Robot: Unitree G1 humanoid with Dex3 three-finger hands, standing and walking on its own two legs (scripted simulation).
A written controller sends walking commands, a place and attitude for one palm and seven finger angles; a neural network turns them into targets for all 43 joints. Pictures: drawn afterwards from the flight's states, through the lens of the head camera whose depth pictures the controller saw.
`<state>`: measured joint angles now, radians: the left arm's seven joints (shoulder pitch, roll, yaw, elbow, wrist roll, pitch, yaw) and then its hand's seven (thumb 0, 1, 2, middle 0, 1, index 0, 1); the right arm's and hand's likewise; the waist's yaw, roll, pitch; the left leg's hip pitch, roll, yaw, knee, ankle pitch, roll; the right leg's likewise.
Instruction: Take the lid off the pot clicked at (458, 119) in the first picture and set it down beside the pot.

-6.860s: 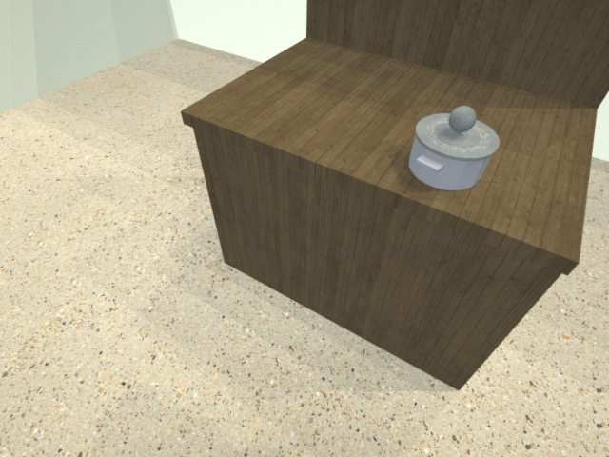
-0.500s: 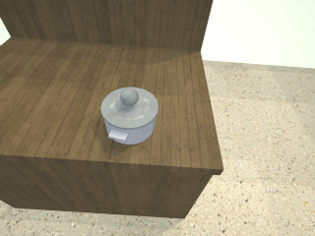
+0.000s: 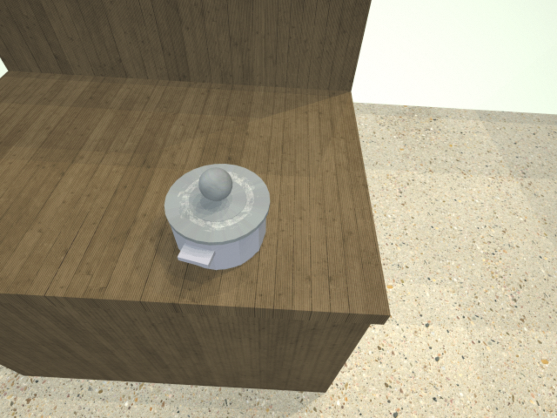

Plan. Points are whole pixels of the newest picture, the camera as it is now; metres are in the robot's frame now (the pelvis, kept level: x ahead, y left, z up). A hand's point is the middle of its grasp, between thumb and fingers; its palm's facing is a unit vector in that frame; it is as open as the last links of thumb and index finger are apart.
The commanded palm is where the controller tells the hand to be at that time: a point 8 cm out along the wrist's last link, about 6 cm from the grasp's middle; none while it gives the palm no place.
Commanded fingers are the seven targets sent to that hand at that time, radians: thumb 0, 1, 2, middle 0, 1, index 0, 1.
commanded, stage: come to a stop and stand still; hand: left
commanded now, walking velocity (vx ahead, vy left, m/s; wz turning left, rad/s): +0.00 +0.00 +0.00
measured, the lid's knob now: (215, 184) +0.45 +0.13 +0.07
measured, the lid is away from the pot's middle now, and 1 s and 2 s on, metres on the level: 0.00 0.00 0.00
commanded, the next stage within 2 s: look again from close up in 0.32 s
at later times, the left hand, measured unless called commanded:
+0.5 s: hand out of the picture -0.02 +0.14 -0.18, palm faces +0.02 -0.98 -0.19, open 7.3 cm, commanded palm none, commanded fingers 0.00 0.90 0.90 -0.20 -0.30 -0.20 -0.30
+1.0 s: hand out of the picture +0.01 +0.18 -0.18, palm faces -0.01 -0.98 -0.19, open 7.4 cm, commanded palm none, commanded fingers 0.00 0.90 0.90 -0.20 -0.30 -0.20 -0.30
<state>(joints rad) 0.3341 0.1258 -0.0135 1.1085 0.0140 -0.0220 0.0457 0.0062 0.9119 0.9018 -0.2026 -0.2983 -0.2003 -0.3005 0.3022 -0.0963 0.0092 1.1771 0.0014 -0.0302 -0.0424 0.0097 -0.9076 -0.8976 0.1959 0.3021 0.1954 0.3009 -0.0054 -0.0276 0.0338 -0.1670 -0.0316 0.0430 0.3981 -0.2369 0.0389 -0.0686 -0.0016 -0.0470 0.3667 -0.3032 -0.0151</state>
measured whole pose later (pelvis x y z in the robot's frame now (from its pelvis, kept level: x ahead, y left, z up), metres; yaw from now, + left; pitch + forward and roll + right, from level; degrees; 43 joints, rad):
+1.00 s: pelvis -0.02 +0.00 -0.01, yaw -1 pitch +0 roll +0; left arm 0.28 0.18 -0.01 1.02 0.02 -0.01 0.04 0.01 0.91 0.90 -0.20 -0.30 -0.20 -0.30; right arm 0.22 -0.16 0.01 1.05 -0.02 0.00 -0.02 0.01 -0.91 -0.90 0.20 0.30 0.20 0.30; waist 0.00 -0.03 0.03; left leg -0.24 -0.02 0.05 0.51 -0.27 0.04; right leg -0.15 0.01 -0.04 0.48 -0.33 -0.02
